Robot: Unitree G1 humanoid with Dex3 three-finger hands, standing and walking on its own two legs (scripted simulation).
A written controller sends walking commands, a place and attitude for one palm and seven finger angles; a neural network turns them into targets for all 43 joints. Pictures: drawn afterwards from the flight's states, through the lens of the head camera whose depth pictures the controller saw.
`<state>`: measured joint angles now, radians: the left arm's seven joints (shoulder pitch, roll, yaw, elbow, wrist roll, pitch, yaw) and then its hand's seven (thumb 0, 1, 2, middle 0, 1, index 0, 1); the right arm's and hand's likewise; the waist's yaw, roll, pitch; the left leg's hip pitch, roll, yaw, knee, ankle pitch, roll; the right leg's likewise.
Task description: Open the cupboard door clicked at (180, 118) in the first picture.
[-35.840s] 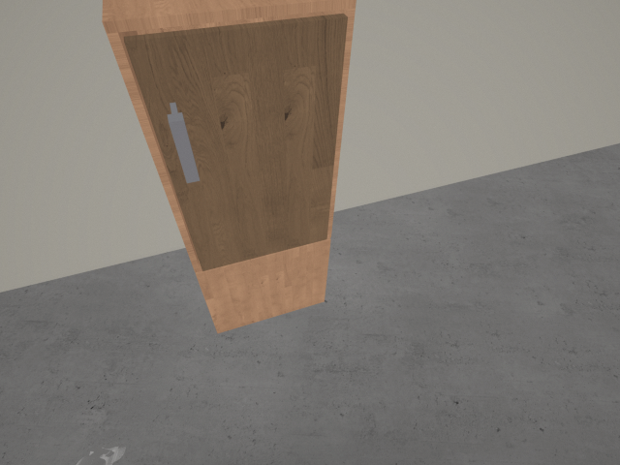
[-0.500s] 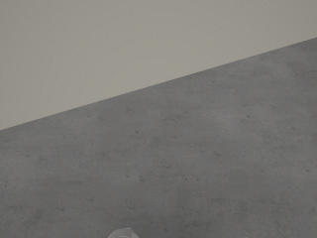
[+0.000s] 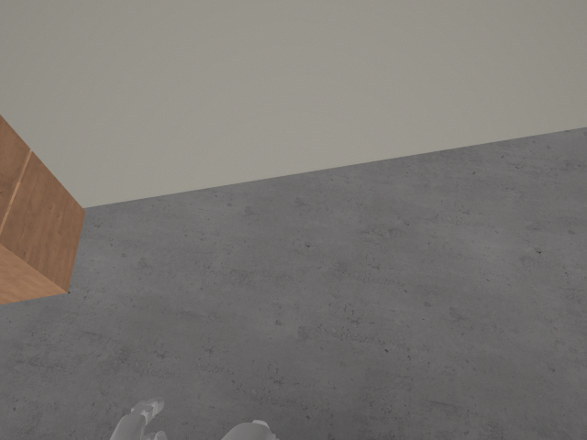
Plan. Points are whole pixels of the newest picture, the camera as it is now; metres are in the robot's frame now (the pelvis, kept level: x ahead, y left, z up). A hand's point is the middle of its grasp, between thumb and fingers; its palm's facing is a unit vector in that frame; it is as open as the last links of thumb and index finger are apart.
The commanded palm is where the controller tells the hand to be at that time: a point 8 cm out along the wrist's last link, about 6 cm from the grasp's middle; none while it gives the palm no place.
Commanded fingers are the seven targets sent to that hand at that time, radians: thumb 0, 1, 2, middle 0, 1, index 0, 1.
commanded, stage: turn to face it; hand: left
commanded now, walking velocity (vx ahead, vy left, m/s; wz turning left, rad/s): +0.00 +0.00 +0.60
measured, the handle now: out of the picture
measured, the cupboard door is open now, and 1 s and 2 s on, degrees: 48 48 48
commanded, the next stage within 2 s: take the last steps up to it in 1.70 s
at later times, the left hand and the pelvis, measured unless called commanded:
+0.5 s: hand out of the picture -0.02 +0.25 -0.17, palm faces +0.36 -0.90 -0.26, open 7.4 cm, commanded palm none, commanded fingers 0.00 0.90 0.90 -0.20 -0.30 -0.20 -0.30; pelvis +0.00 +0.03 +0.00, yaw +19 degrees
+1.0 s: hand out of the picture +0.00 +0.19 -0.14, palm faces +0.57 -0.78 -0.26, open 7.4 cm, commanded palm none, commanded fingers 0.00 0.90 0.90 -0.20 -0.30 -0.20 -0.30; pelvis +0.03 -0.02 +0.01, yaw +37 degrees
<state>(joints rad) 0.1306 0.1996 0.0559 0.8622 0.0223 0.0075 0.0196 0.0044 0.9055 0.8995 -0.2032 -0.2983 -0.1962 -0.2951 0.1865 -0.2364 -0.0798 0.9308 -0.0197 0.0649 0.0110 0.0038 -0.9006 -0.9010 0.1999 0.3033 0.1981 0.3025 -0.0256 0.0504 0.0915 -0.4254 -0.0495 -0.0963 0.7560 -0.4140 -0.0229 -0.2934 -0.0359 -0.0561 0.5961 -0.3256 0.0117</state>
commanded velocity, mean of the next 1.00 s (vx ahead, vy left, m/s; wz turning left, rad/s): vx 0.00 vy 0.00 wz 0.60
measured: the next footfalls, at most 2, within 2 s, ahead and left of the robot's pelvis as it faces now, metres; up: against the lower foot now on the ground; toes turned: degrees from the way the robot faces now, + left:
left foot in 0.36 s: +0.03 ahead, +0.13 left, +0.00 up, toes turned +21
right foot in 0.82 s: +0.11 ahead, -0.10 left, +0.00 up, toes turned +27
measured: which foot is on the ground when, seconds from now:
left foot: up 0.00-0.34, down 0.36-0.82, up 0.84-1.00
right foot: down 0.00-0.36, up 0.38-0.80, down 0.82-1.00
